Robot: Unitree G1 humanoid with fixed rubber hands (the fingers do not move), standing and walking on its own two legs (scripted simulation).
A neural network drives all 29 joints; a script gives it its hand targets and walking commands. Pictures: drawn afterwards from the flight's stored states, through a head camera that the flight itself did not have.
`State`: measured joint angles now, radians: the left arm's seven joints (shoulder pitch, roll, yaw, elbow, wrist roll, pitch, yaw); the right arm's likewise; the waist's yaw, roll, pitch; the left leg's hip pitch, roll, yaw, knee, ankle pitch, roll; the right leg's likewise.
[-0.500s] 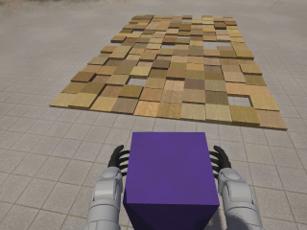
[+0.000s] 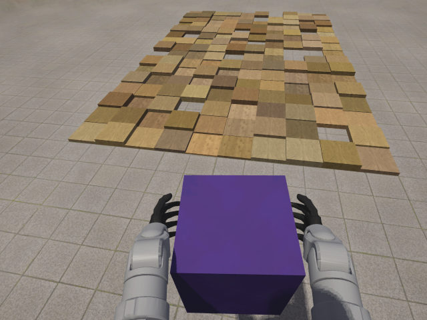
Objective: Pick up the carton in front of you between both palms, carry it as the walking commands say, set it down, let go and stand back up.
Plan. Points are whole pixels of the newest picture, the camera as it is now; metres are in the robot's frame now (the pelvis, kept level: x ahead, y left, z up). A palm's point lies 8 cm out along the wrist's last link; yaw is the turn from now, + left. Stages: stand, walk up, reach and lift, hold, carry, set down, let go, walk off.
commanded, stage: reach and lift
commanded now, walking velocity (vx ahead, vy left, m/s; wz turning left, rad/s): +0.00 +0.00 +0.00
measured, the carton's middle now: (233, 247) +0.30 +0.00 -0.04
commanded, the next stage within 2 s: hold in 0.50 s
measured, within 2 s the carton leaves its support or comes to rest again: neither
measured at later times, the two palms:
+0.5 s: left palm (158, 227) +0.30 +0.15 +0.04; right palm (312, 228) +0.30 -0.15 +0.04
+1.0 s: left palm (155, 230) +0.28 +0.15 +0.05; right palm (316, 231) +0.29 -0.15 +0.05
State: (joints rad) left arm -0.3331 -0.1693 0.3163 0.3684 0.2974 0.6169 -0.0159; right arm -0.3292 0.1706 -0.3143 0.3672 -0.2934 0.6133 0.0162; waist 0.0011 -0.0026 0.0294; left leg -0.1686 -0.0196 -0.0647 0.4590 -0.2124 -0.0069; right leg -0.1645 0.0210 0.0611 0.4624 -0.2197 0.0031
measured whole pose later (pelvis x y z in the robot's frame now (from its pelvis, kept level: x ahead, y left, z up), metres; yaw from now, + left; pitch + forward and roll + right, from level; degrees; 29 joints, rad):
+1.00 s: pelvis +0.00 +0.00 +0.00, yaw +0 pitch -8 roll +0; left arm -0.28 -0.16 0.24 0.23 0.27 0.75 -0.01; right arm -0.28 0.16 -0.24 0.23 -0.26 0.75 0.01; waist 0.00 0.00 0.05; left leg -0.07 -0.02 -0.07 0.40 -0.19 -0.01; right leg -0.07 0.02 0.06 0.41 -0.20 0.00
